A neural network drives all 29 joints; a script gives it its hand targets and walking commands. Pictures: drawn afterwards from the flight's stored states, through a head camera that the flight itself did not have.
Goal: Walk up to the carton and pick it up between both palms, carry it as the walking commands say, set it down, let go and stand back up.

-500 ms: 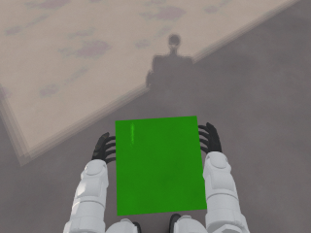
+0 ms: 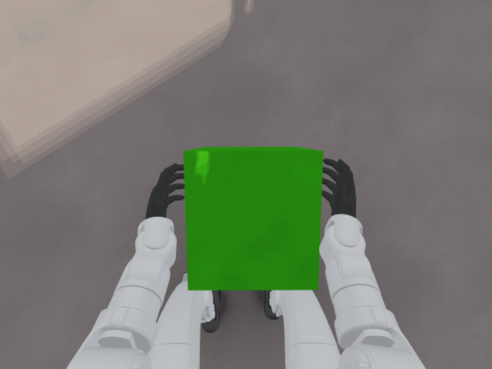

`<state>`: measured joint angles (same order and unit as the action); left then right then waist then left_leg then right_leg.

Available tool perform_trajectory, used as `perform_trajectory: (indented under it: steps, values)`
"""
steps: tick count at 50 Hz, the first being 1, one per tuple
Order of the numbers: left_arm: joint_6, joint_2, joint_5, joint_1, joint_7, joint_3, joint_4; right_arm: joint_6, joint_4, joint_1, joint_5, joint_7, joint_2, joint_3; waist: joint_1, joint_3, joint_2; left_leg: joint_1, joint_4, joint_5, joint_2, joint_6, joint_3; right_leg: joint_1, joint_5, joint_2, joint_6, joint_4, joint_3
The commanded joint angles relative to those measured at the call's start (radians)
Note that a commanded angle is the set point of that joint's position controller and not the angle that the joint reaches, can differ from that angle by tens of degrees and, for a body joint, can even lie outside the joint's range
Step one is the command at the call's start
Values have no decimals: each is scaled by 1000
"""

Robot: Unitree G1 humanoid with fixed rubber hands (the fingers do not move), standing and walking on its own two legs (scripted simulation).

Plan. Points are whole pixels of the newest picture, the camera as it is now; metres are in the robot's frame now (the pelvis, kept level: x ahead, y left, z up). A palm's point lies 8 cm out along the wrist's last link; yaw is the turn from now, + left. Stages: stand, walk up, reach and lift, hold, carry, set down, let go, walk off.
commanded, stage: set down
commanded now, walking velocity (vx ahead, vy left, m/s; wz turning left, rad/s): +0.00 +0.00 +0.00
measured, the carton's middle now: (251, 206) +0.36 -0.02 -0.24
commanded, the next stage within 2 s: none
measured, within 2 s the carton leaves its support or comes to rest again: neither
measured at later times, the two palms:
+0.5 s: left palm (176, 191) +0.38 +0.13 -0.22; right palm (326, 192) +0.38 -0.17 -0.21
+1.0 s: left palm (181, 179) +0.42 +0.14 -0.30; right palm (311, 181) +0.42 -0.16 -0.29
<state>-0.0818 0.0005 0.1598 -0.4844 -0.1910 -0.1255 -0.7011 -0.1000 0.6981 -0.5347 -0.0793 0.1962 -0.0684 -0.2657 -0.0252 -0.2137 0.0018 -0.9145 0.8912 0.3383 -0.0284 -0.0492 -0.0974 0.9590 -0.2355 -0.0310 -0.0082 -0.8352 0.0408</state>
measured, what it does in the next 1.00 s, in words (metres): lowers itself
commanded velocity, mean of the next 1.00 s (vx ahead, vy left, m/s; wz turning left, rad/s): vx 0.00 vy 0.00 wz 0.00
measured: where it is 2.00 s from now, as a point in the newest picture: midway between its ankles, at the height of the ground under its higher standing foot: (242, 305)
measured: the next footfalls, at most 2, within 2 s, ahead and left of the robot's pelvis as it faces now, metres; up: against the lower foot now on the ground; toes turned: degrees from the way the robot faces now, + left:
none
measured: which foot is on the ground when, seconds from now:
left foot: down 0.00-1.00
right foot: down 0.00-1.00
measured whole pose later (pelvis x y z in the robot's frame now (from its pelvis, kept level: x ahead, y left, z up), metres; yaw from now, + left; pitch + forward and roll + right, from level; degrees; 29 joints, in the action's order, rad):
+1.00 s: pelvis -0.05 +0.00 -0.15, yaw +2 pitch +37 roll +1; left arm 0.04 0.16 0.06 -1.01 -0.24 -0.12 -0.83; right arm 0.01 0.81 -1.04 0.02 0.32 0.05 -0.26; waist -0.05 -0.19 0.01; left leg -1.67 1.51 0.48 -0.03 -0.06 -0.10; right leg 1.73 -0.37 -0.04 0.00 -1.46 -0.01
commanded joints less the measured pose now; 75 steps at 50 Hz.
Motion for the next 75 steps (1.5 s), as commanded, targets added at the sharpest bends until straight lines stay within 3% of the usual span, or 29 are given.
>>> perform_trajectory:
  steps: [1,5,11,16,17,18,19,24,25,27,28,29,30,31,32,33,35,40,47,50,56,60,68,75]
  values:
    - [-105,-98,-145,-380,28,194,164,-55,-55,-281,50,-19,-48,230,-22,904,5,108,12,-279,107,-15,183,-291,280,106,-31,-107,-138]
    - [-99,-94,-152,-436,19,196,173,-53,-58,-344,65,-18,-43,245,-11,945,8,75,49,-278,117,-13,184,-242,269,109,-36,-147,-146]
    - [-83,-106,-156,-506,35,202,136,-34,-24,-388,52,-13,-73,227,-30,962,9,-33,107,-228,127,-15,179,-166,237,115,-26,-201,-144]
    - [-65,-102,-159,-556,53,179,95,-10,7,-425,49,-8,-98,210,-14,964,17,-145,167,-151,132,-13,162,-120,180,116,-18,-247,-151]
    - [-65,-110,-167,-572,57,192,97,-11,-1,-432,47,-6,-101,212,-28,978,24,-164,186,-152,135,-12,163,-112,183,120,-15,-260,-150]
    - [-65,-103,-163,-594,61,186,97,-8,-8,-449,52,-5,-117,219,-13,993,26,-178,203,-158,135,-13,158,-98,193,121,-11,-272,-150]
    - [-65,-117,-175,-613,64,204,104,-11,-24,-466,55,-4,-121,231,-25,1020,32,-198,223,-164,137,-10,158,-106,203,125,-9,-286,-151]
    - [-57,-106,-196,-684,70,223,123,-2,-79,-541,86,4,-158,290,5,1132,39,-268,308,-205,143,-9,145,-96,272,134,7,-364,-148]
    - [-52,-97,-199,-692,73,216,111,2,-80,-555,81,7,-148,290,-2,1138,51,-292,329,-195,142,-8,149,-86,272,134,9,-378,-148]
    - [-47,-105,-209,-739,78,233,127,10,-78,-572,90,10,-167,305,-8,1152,50,-323,356,-200,143,-5,151,-67,289,135,14,-410,-140]
    - [-41,-104,-211,-741,77,231,122,12,-88,-592,97,11,-163,316,6,1173,43,-328,373,-195,145,-2,145,-66,281,136,15,-422,-142]
    - [-34,-103,-216,-766,79,236,113,15,-90,-613,95,13,-151,313,-13,1167,46,-340,382,-189,143,-1,151,-39,272,139,16,-436,-130]
    - [-31,-104,-217,-780,77,243,127,21,-86,-615,98,13,-159,325,0,1194,27,-328,394,-196,143,4,146,-38,272,137,16,-450,-131]
    - [-26,-111,-233,-800,78,255,130,23,-89,-633,102,14,-152,326,-18,1215,35,-336,410,-190,145,6,148,-34,268,141,15,-460,-124]
    - [-23,-105,-231,-818,77,254,134,28,-86,-647,105,14,-164,335,-6,1217,29,-348,419,-195,146,6,147,-18,275,141,16,-478,-121]
    - [-17,-117,-234,-813,77,262,113,29,-79,-644,101,15,-150,332,-24,1220,24,-336,425,-201,146,9,153,3,269,144,17,-488,-109]
    - [-5,-116,-228,-834,74,254,107,39,-61,-678,107,11,-152,333,-11,1208,12,-344,444,-187,147,13,154,60,232,144,14,-507,-107]
    - [15,-164,-224,-928,82,260,67,57,20,-743,107,-6,-189,309,-31,1181,-6,-389,488,-143,148,24,160,174,161,148,14,-555,-87]
    - [44,-256,-236,-1092,98,287,56,75,33,-930,118,-33,-249,292,-61,1233,-25,-398,561,-104,155,35,176,290,85,154,11,-641,-52]
    - [53,-274,-238,-1163,104,292,79,87,35,-984,129,-41,-283,296,-54,1270,-37,-411,598,-97,158,38,166,299,78,155,12,-675,-50]
    - [83,-325,-225,-1261,137,265,19,124,93,-1081,124,-67,-353,281,-50,1259,-33,-494,670,-46,165,37,156,326,42,153,15,-748,-42]
    - [102,-362,-215,-1333,172,254,3,150,102,-1154,117,-96,-415,282,-41,1270,-20,-547,723,-45,170,34,154,341,48,157,21,-798,-45]
    - [147,-473,-218,-1437,243,269,-3,196,103,-1239,96,-155,-540,286,-55,1296,-28,-602,826,-87,178,37,157,380,102,163,21,-895,-46]
    - [189,-522,-208,-1512,308,265,0,237,80,-1301,111,-211,-645,309,-29,1325,-35,-652,911,-113,182,34,137,379,147,164,24,-963,-56]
